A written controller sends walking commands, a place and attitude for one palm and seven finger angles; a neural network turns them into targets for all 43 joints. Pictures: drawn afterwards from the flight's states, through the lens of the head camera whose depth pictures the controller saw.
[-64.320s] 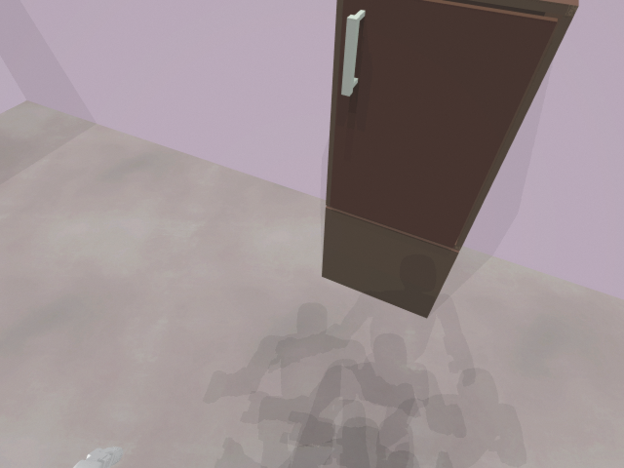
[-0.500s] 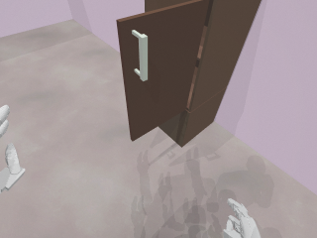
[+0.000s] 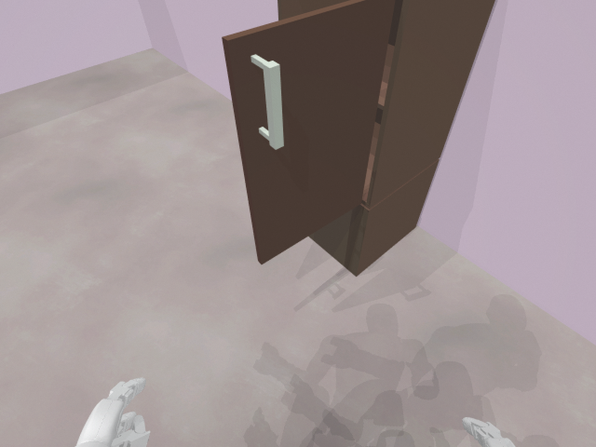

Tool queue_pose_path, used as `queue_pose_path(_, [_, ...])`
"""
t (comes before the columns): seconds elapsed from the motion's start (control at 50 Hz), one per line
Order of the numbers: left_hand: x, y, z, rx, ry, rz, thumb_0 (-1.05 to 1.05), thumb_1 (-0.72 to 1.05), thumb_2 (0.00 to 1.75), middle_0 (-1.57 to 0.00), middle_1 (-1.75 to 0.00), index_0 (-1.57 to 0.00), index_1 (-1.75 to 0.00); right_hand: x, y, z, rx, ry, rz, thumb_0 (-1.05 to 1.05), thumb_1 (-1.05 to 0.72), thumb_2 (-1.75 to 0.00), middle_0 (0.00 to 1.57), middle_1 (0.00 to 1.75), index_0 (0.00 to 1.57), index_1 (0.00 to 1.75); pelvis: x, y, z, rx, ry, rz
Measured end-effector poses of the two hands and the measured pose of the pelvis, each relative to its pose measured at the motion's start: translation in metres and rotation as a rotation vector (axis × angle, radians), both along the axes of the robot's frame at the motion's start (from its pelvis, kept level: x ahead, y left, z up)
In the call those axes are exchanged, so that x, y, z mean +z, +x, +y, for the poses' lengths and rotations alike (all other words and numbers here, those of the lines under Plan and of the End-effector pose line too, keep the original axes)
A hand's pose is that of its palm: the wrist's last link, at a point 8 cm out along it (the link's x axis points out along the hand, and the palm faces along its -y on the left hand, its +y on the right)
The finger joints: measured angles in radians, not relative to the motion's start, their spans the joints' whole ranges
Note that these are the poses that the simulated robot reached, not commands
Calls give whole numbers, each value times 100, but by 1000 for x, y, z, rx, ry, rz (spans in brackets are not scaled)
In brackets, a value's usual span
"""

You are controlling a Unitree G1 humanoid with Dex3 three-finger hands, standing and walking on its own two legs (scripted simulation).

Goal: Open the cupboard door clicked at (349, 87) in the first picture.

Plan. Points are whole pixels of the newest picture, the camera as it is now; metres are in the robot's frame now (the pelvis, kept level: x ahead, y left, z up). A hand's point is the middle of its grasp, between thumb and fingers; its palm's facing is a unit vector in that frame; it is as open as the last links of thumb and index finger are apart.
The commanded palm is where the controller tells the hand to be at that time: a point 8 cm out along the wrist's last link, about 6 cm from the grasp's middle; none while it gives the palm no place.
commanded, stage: let the arm hang, fingers relaxed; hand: left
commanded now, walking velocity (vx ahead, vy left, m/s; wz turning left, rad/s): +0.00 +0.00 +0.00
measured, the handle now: (267, 103) +0.63 +0.08 +0.15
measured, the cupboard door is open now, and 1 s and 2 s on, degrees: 86 86 86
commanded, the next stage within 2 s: look to check the result in 0.90 s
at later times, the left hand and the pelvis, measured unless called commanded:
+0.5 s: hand out of the picture -0.02 +0.19 -0.16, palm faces +0.04 -0.95 -0.30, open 7.4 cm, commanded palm none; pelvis +0.01 -0.02 +0.01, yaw +1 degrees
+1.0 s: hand out of the picture +0.09 +0.17 -0.15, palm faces +0.01 -0.96 -0.27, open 7.4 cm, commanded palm none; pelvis +0.03 -0.04 +0.01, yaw +0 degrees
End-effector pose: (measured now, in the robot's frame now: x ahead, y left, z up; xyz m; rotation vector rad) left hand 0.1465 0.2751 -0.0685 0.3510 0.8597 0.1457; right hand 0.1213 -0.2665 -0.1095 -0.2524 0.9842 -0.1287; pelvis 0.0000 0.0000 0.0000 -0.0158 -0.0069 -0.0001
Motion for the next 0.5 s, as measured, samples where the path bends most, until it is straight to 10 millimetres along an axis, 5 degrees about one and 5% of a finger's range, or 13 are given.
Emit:
queue_pose_path(0.1, [-63,-85,-48,52,-157,366,1,91,89,-20,-30,-20,-30,-3,-52,-17,-51,-46,197,1,-90,-90,20,30,20,29,4,0,-7,2,5,-12])
queue_pose_path(0.18, [-75,-146,-69,129,-219,542,1,91,89,-20,-30,-20,-30,-5,-89,-22,-82,-61,348,1,-90,-90,20,30,20,29,8,2,-12,10,2,-14])
queue_pose_path(0.26, [-72,-185,-70,202,-213,646,1,91,89,-20,-30,-20,-30,-9,-110,-18,-100,-48,437,1,-90,-90,20,30,20,29,10,5,-16,16,-1,-19])
queue_pose_path(0.38, [-61,-199,-53,260,-140,677,1,91,89,-20,-30,-20,-30,-20,-112,-4,-100,10,459,0,-90,-90,20,30,20,29,11,9,-21,19,1,-27])
queue_pose_path(0.5, [-51,-170,-38,258,-73,592,1,91,89,-20,-30,-20,-30,-31,-90,8,-82,72,401,0,-90,-90,20,30,20,29,11,13,-25,16,9,-34])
